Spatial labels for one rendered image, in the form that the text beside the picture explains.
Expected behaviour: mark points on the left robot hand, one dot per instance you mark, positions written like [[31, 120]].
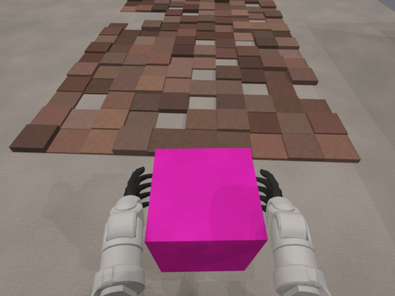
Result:
[[133, 187]]

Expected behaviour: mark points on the right robot forearm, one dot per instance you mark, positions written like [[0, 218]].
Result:
[[296, 271]]

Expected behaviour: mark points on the right robot hand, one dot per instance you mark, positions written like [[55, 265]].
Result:
[[271, 190]]

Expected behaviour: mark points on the carton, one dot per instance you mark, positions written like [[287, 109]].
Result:
[[204, 210]]

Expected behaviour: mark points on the left robot forearm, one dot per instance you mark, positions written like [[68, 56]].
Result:
[[121, 272]]

